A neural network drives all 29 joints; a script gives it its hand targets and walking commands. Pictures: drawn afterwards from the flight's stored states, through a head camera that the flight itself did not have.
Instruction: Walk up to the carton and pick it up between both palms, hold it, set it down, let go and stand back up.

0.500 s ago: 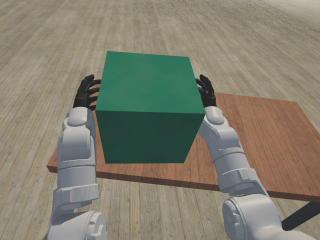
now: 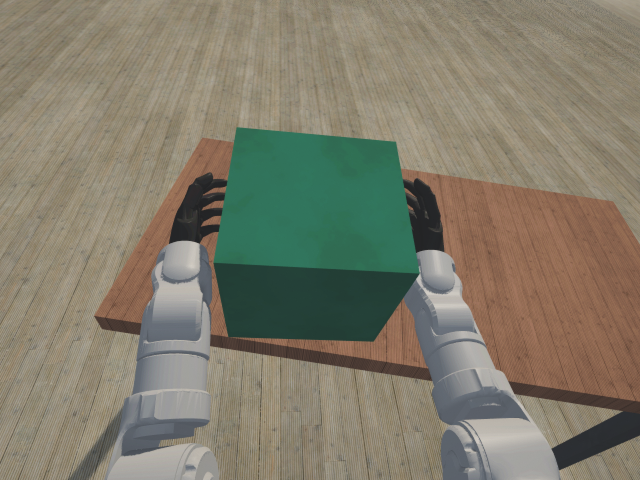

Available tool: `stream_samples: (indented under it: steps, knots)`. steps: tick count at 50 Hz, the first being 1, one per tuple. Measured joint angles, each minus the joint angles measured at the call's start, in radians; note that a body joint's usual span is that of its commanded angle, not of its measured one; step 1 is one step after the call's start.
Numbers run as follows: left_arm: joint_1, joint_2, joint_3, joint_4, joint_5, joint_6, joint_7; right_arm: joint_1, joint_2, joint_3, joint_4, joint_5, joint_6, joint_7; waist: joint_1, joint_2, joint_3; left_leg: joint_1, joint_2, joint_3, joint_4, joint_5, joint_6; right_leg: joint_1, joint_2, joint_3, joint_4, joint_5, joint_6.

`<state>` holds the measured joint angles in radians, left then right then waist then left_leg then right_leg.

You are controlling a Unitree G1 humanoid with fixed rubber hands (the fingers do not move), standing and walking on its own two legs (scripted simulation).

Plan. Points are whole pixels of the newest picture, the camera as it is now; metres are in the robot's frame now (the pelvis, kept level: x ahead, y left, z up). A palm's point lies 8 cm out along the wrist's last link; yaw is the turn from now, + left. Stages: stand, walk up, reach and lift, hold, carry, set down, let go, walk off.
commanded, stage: set down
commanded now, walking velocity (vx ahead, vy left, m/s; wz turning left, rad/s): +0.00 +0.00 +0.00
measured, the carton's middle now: (309, 242) +0.38 +0.00 +0.09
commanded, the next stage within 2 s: none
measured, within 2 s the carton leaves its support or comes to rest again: neither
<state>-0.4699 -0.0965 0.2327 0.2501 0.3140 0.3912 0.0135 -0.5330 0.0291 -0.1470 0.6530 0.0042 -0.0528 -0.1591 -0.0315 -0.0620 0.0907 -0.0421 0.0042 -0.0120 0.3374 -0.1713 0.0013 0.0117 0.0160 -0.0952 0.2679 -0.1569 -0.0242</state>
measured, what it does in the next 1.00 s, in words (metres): stands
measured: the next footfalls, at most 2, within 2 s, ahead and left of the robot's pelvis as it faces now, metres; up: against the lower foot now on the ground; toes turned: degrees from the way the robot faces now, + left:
none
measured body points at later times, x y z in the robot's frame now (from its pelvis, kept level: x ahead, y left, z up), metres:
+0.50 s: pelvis +0.01 +0.00 +0.00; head +0.01 +0.02 +0.45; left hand +0.39 +0.14 +0.09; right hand +0.39 -0.16 +0.10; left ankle +0.02 +0.11 -0.75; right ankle +0.00 -0.10 -0.75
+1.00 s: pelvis +0.01 -0.01 +0.00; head +0.03 +0.00 +0.45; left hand +0.40 +0.12 +0.05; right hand +0.40 -0.18 +0.07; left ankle +0.02 +0.11 -0.75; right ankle +0.00 -0.10 -0.75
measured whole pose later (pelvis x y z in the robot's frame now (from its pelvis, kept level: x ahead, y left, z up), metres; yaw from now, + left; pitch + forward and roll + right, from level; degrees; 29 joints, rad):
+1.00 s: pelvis +0.01 -0.01 +0.00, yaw -2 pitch +1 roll +0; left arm -0.56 -0.12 0.37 0.71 0.32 0.02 0.06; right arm -0.64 0.04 -0.37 0.96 -0.21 -0.27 -0.09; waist 0.00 -0.03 0.02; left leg -0.16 0.02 0.02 0.29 -0.15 -0.01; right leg -0.13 0.03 -0.07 0.26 -0.14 -0.04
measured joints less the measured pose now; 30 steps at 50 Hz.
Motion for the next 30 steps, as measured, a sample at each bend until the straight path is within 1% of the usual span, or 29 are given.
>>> stream_samples:
  steps: [6,12,18,23,30]
  knots:
    - [-0.004,0.002,-0.012,0.024,-0.010,-0.028,0.019,-0.006,-0.018,0.011,0.011,0.016,-0.016,-0.001,-0.007,-0.001,-0.017,-0.020,0.003,-0.001,0.000,-0.003,-0.002,-0.020,0.003,-0.001,-0.001,-0.003,-0.001]
    - [-0.007,-0.008,0.007,0.039,0.003,-0.036,0.016,-0.021,-0.028,0.023,0.041,0.023,-0.023,-0.002,-0.008,0.000,-0.025,-0.012,0.004,0.002,-0.012,-0.004,-0.003,-0.016,0.004,0.003,-0.005,-0.006,-0.002]
    - [0.003,-0.013,0.022,0.066,0.009,-0.057,0.010,-0.020,-0.020,0.016,0.077,0.007,-0.043,0.000,-0.006,0.003,-0.025,-0.014,0.004,0.000,-0.014,-0.004,-0.004,-0.017,0.004,0.001,-0.009,-0.007,-0.002]
    - [-0.002,-0.009,0.021,0.119,0.002,-0.095,0.015,-0.017,-0.011,-0.016,0.111,-0.016,-0.074,0.007,0.002,0.008,-0.033,-0.035,0.005,-0.001,-0.010,-0.004,-0.006,-0.035,0.005,-0.001,-0.010,-0.004,-0.004]
    - [-0.034,-0.008,0.028,0.227,-0.008,-0.165,0.036,-0.039,-0.009,-0.078,0.174,-0.059,-0.116,0.027,0.014,0.018,-0.052,-0.064,0.007,0.005,-0.014,0.003,-0.007,-0.070,0.007,0.005,-0.009,0.003,-0.006]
